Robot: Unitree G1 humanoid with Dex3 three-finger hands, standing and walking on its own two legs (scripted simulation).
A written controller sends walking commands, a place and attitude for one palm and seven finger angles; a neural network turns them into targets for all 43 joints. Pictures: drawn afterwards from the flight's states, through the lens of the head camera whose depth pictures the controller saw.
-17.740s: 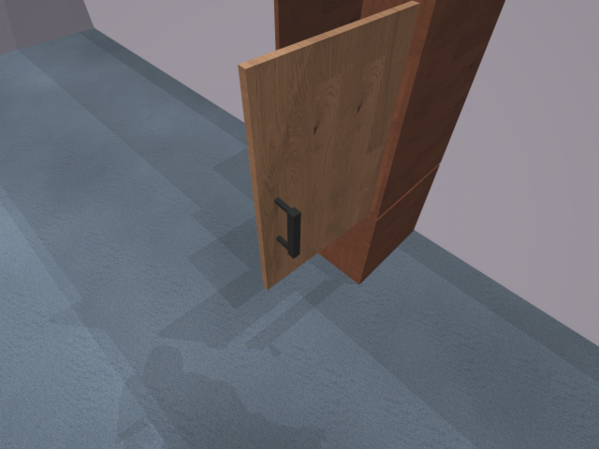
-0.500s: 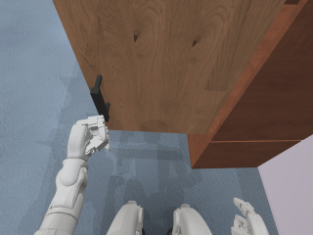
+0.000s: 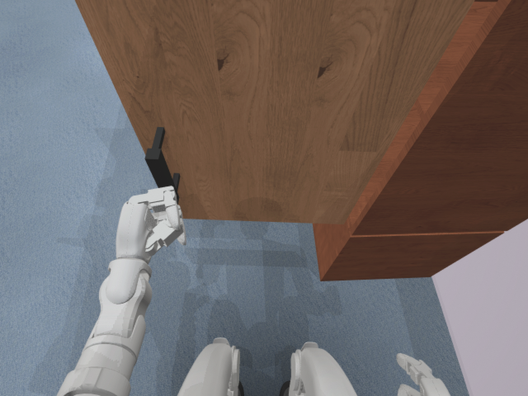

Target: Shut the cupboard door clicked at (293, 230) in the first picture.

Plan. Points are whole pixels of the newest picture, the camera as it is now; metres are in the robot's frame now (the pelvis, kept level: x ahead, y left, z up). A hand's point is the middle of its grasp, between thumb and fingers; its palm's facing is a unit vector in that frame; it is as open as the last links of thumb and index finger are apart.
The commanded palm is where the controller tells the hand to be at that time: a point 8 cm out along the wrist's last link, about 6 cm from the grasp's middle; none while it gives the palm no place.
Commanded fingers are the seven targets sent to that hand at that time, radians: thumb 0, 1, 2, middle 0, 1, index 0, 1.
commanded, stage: bring the fist close to the handle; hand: left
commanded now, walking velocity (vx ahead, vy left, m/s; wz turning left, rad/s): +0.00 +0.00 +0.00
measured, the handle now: (166, 169) +0.46 +0.18 +0.02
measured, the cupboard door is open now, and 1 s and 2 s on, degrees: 86 74 59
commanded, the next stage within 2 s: push the door shut along its arc in 0.02 s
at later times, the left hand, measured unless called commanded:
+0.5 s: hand (185, 201) +0.40 +0.14 +0.02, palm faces -0.09 -1.00 -0.05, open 3.1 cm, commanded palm +0.39 +0.18 +0.02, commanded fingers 0.00 0.90 0.90 -1.30 -1.50 -1.30 -1.50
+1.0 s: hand (196, 169) +0.46 +0.13 +0.02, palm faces -0.23 -0.97 -0.05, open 3.1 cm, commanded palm +0.46 +0.16 +0.02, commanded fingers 0.00 0.90 0.90 -1.30 -1.50 -1.30 -1.50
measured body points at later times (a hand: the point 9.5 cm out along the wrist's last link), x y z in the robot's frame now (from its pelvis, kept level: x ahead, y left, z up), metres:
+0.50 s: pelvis -0.01 +0.00 -0.01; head +0.10 +0.01 +0.43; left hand +0.39 +0.19 +0.03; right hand +0.11 -0.26 -0.12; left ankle +0.03 +0.08 -0.62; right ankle +0.03 -0.09 -0.62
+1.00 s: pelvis -0.02 +0.01 -0.02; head +0.12 +0.03 +0.41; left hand +0.46 +0.18 +0.03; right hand +0.03 -0.27 -0.13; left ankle +0.03 +0.08 -0.62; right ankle +0.03 -0.09 -0.62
